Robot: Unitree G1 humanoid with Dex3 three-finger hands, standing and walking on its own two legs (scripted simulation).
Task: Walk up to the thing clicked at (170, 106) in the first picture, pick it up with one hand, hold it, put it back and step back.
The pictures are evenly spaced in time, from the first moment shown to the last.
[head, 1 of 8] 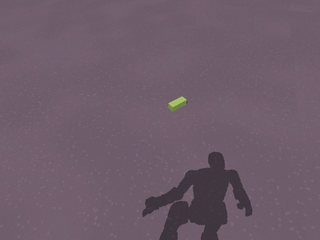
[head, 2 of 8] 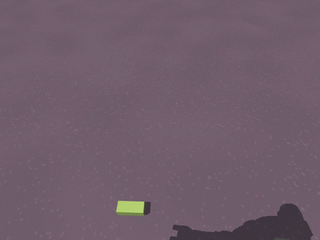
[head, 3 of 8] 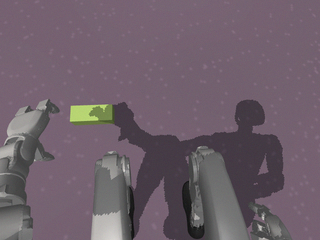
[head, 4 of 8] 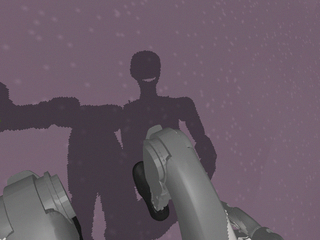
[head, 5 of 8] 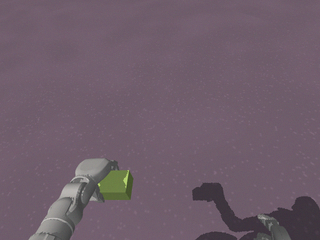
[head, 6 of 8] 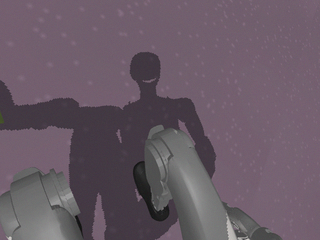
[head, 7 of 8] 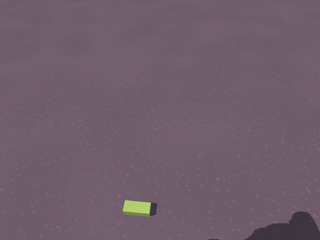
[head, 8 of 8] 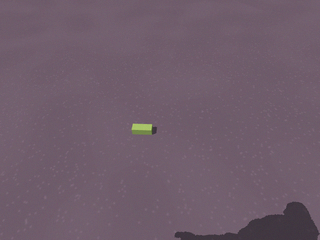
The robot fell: no
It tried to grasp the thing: yes
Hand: left
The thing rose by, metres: 0.68
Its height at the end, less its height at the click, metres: +0.00
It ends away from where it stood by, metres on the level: 0.01
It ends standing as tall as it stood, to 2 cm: yes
